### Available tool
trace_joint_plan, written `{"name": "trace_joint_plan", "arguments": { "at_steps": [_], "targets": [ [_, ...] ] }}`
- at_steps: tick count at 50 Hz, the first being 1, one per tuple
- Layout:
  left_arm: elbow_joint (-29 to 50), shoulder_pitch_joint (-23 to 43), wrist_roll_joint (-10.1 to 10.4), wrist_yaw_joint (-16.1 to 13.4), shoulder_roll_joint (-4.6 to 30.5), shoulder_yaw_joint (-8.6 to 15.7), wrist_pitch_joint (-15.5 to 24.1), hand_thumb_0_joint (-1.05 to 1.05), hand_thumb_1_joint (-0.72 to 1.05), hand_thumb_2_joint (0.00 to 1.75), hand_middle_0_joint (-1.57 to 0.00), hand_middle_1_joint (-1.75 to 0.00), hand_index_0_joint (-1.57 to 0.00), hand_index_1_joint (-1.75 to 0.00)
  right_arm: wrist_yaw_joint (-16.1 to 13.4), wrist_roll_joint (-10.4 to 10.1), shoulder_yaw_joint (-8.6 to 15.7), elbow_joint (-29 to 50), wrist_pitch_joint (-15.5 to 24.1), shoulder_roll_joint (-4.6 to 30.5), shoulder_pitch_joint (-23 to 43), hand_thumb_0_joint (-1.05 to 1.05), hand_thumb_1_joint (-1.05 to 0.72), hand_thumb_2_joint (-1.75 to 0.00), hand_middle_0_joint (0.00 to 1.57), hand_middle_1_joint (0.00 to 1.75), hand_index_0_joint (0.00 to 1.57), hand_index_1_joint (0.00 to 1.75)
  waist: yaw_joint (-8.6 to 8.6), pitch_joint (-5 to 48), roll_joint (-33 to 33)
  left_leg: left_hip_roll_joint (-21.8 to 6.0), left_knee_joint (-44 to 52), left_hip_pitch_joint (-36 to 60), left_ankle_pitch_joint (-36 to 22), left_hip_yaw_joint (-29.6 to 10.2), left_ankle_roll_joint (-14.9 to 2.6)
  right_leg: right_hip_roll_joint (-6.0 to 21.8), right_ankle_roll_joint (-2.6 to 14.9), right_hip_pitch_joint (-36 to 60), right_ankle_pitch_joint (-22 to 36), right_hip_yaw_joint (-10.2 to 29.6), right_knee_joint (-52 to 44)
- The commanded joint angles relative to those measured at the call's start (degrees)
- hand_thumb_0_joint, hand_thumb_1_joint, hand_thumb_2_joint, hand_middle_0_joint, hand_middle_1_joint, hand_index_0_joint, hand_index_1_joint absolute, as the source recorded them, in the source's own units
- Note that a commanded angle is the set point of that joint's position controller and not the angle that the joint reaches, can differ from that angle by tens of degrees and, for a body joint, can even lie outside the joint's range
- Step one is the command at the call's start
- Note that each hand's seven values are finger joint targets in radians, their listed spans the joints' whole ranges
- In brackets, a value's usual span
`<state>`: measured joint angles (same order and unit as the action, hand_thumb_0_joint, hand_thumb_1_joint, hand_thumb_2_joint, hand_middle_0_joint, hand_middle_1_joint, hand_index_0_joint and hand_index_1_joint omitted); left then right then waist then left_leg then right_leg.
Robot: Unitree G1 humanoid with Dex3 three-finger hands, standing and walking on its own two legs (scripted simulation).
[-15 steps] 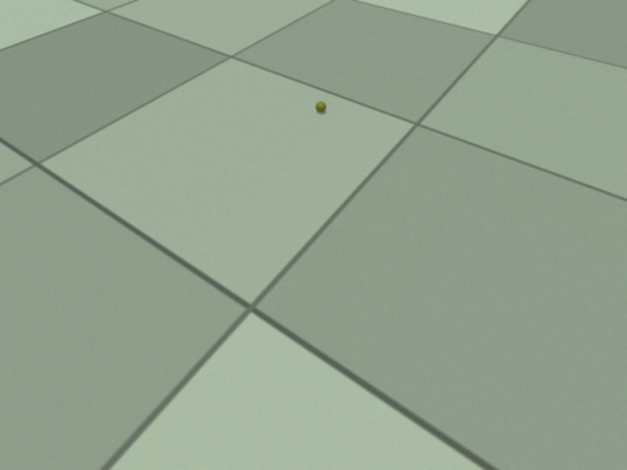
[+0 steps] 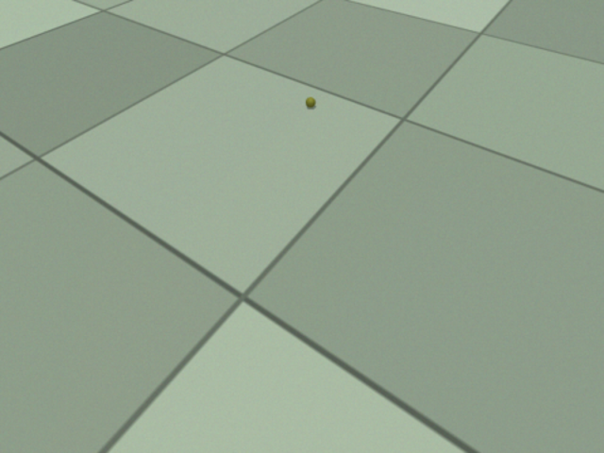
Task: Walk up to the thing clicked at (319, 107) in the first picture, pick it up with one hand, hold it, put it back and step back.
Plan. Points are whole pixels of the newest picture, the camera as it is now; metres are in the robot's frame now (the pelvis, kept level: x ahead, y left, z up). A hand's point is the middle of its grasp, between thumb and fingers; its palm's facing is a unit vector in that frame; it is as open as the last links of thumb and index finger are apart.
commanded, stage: stand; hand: left
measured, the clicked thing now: (310, 102) +2.05 +0.05 -0.75
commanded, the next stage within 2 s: walk up in 0.82 s
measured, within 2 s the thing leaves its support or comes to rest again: neither
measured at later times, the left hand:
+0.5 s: hand out of the picture +0.07 +0.25 -0.16, palm faces -0.02 -0.94 -0.34, open 7.3 cm
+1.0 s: hand out of the picture +0.11 +0.27 -0.15, palm faces -0.06 -0.93 -0.37, open 7.3 cm
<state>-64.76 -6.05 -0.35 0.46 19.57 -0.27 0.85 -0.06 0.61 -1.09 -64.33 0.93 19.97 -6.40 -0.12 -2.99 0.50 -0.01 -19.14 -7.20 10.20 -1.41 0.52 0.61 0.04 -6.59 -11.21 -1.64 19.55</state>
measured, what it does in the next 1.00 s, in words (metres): stands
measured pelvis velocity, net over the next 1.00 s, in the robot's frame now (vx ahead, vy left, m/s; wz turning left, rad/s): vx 0.03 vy -0.01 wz -0.06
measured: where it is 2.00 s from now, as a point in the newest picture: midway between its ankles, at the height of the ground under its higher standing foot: (342, 345)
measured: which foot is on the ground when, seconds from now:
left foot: down 0.00-1.00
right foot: down 0.00-0.92, up 0.94-1.00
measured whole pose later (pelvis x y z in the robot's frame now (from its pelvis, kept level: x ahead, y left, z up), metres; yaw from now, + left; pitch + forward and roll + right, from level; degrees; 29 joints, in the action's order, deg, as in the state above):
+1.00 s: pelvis +0.03 -0.01 -0.01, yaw -3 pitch +0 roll +2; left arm -60.3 -10.6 -1.9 4.5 24.0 4.1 0.9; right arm 3.1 2.6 4.2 -58.9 4.0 22.3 -11.2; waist -0.5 0.1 -1.0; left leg -0.4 -24.1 -7.9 16.1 2.0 -1.3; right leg 1.6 1.5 -17.5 -27.2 -0.2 40.8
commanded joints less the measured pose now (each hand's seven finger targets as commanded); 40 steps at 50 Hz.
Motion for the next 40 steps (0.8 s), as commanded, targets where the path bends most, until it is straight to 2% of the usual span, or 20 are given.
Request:
{"name": "trace_joint_plan", "arguments": {
  "at_steps": [1,6,10,16,24,29,40],
  "targets": [
    [3.43,2.11,-0.23,-0.97,12.03,2.27,1.1,0.0,0.9,0.9,-0.2,-0.3,-0.2,-0.3,-0.67,-0.26,2.58,3.48,1.18,11.81,2.35,0.0,-0.9,-0.9,0.2,0.3,0.2,0.3,-0.3,5.45,-0.8,-7.1,2.14,1.39,-10.32,-5.22,-2.07,7.06,1.66,1.71,9.51,5.78,-2.97],
    [3.46,2.12,-0.09,-1.03,12.25,2.36,1.23,0.0,0.9,0.9,-0.2,-0.3,-0.2,-0.3,-0.76,-0.27,2.63,3.38,1.12,11.88,2.02,0.0,-0.9,-0.9,0.2,0.3,0.2,0.3,-0.04,5.32,-0.89,-7.0,1.96,1.69,-11.12,-4.97,-2.05,7.14,1.49,1.98,11.08,5.86,-3.17],
    [3.21,1.97,-0.16,-1.08,12.35,2.45,1.1,0.0,0.9,0.9,-0.2,-0.3,-0.2,-0.3,-0.68,-0.28,2.62,3.33,0.9,11.63,1.99,0.0,-0.9,-0.9,0.2,0.3,0.2,0.3,-0.07,3.53,-1.29,-6.79,2.68,0.69,-7.67,-5.13,-1.97,6.97,1.45,1.09,7.46,5.89,-4.09],
    [3.21,1.86,-0.1,-0.89,12.23,2.59,1.05,0.0,0.9,0.9,-0.2,-0.3,-0.2,-0.3,-0.58,-0.22,2.66,3.29,0.99,11.95,2.13,0.0,-0.9,-0.9,0.2,0.3,0.2,0.3,-0.19,3.2,-0.91,-6.76,3.55,0.59,-5.55,-5.4,-1.83,6.82,1.54,0.46,4.61,6.11,-4.55],
    [3.35,1.96,-0.22,-0.92,12.17,2.57,1.05,0.0,0.9,0.9,-0.2,-0.3,-0.2,-0.3,-0.68,-0.18,2.61,3.2,1.02,12.04,2.14,0.0,-0.9,-0.9,0.2,0.3,0.2,0.3,-0.05,4.31,-0.06,-6.66,3.08,0.51,-7.16,-5.11,-1.81,7.19,1.58,1.74,7.74,6.24,-4.28],
    [3.3,1.64,-0.21,-0.95,12.32,2.48,1.06,0.0,0.9,0.9,-0.2,-0.3,-0.2,-0.3,-0.62,-0.25,2.59,3.2,0.98,11.97,2.05,0.0,-0.9,-0.9,0.2,0.3,0.2,0.3,-0.24,4.35,-0.89,-6.92,3.27,0.84,-7.21,-5.53,-1.8,6.94,1.54,1.3,6.17,5.91,-4.34],
    [3.21,1.5,-0.09,-1.07,12.26,2.44,1.08,0.0,0.9,0.9,-0.2,-0.3,-0.2,-0.3,-0.73,-0.3,2.5,3.06,0.94,11.99,1.43,0.0,-0.9,-0.9,0.2,0.3,0.2,0.3,0.01,4.73,-0.79,-6.89,2.62,1.34,-10.34,-5.06,-1.92,7.29,1.55,2.45,10.33,5.86,-3.94]
  ]
}}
